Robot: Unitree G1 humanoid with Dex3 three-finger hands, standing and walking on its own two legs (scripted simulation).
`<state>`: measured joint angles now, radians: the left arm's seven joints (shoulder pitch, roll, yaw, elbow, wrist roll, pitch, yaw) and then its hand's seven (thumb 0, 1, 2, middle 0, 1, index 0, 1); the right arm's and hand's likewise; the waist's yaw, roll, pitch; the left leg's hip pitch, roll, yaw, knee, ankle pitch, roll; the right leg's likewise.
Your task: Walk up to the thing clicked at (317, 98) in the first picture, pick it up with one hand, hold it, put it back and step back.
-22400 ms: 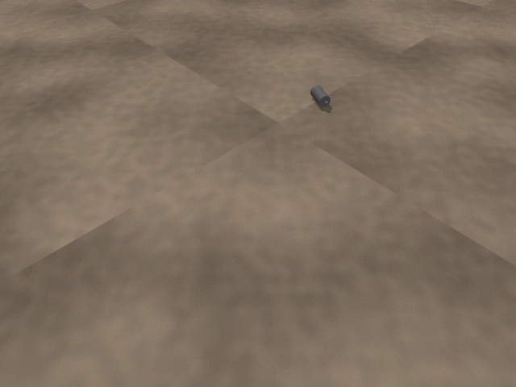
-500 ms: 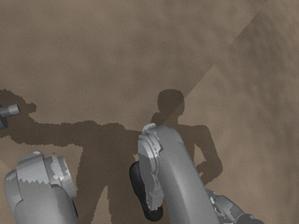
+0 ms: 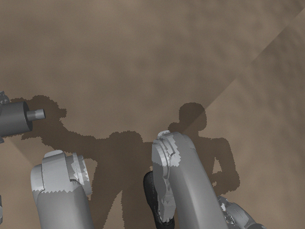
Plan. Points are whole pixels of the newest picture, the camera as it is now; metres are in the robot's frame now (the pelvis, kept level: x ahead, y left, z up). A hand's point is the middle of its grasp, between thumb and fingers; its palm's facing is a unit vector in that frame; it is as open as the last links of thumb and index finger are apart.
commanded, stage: settle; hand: left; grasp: from above
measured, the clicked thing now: (4, 120) +0.41 +0.33 -0.24
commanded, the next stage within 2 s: lift in 0.44 s
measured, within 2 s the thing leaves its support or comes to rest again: neither
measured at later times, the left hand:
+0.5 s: hand out of the picture +0.38 +0.35 -0.13, palm faces -0.46 -0.10 -0.88, open 10.9 cm
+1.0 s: hand out of the picture +0.35 +0.35 -0.04, palm faces -0.48 -0.13 -0.87, open 10.9 cm
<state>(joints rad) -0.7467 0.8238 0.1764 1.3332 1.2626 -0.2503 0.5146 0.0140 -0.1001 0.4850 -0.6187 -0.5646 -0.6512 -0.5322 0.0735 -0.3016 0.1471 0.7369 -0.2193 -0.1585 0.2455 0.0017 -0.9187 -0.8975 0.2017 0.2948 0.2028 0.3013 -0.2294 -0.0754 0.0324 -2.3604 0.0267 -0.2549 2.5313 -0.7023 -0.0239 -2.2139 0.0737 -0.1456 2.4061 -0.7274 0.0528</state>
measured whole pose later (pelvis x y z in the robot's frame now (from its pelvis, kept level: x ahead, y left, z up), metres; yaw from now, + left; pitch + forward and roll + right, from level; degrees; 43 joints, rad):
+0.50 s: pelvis -0.01 +0.00 +0.03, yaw +4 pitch +32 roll -10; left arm -0.76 0.75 0.10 1.19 1.21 -0.25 0.28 0.01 -0.13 0.48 -0.68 -0.51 -0.71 -0.48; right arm 0.13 -0.29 0.06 0.70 -0.13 -0.04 0.16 0.00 -0.92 -0.90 0.20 0.29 0.20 0.30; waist -0.18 -0.01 -0.03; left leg -2.30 0.03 -0.18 2.38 -0.65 -0.01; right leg -2.17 0.04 -0.09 2.30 -0.70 0.05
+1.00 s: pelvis -0.01 +0.00 +0.09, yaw +7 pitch +34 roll -8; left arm -0.61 0.67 0.05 0.95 1.10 -0.17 0.13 0.01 -0.15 0.50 -0.72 -0.45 -0.75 -0.43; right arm 0.17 -0.27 -0.01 0.68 -0.06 0.01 0.11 0.00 -0.93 -0.90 0.20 0.30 0.20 0.30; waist -0.13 0.02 -0.13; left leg -2.15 0.03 -0.12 2.18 -0.64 0.00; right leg -2.04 0.03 -0.05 2.13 -0.69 0.05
